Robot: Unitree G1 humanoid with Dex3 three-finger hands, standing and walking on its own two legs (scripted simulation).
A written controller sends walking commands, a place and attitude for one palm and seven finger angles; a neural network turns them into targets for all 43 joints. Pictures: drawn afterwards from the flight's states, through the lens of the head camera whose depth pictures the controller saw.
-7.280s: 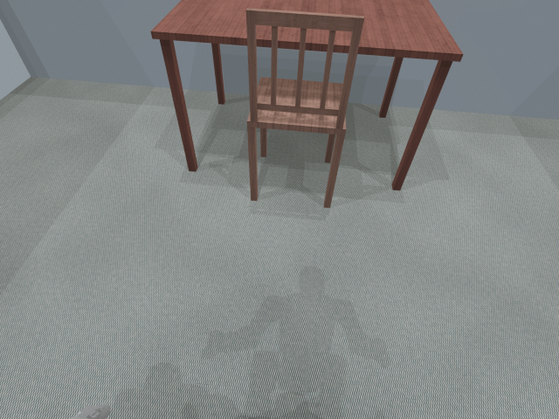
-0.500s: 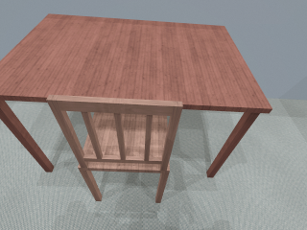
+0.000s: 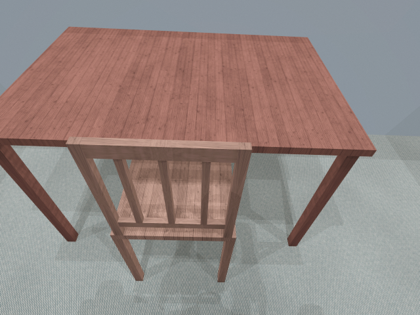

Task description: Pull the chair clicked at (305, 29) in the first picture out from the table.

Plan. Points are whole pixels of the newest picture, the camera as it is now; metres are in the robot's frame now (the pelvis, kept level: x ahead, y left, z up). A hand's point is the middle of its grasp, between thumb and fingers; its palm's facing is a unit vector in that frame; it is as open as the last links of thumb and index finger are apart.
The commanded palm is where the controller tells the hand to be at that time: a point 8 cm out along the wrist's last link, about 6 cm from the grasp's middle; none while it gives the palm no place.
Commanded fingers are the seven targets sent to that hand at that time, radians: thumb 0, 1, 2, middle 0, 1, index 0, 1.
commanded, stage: look again from close up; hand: left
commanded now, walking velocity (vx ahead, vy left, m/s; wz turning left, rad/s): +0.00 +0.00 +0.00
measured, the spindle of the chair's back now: (168, 194) +0.42 +0.14 -0.08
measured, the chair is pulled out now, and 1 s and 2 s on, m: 0.00 0.00 0.00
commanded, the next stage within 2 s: none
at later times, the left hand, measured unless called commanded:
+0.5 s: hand out of the picture -0.04 +0.14 -0.18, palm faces +0.05 -0.99 -0.15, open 7.4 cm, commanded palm none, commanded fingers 0.00 0.90 0.90 -0.20 -0.30 -0.20 -0.30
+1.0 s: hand out of the picture -0.04 +0.14 -0.18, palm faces +0.05 -0.99 -0.15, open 7.4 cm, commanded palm none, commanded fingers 0.00 0.90 0.90 -0.20 -0.30 -0.20 -0.30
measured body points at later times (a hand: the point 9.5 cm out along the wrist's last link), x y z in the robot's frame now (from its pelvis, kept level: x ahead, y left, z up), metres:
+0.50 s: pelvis -0.01 -0.01 +0.00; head -0.01 +0.00 +0.45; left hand -0.04 +0.19 -0.17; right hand -0.02 -0.22 -0.16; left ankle -0.03 +0.05 -0.74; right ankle -0.01 -0.14 -0.74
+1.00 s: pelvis -0.01 -0.02 +0.00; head -0.01 -0.01 +0.45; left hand -0.04 +0.19 -0.16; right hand -0.03 -0.22 -0.16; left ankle -0.03 +0.05 -0.74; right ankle -0.01 -0.14 -0.74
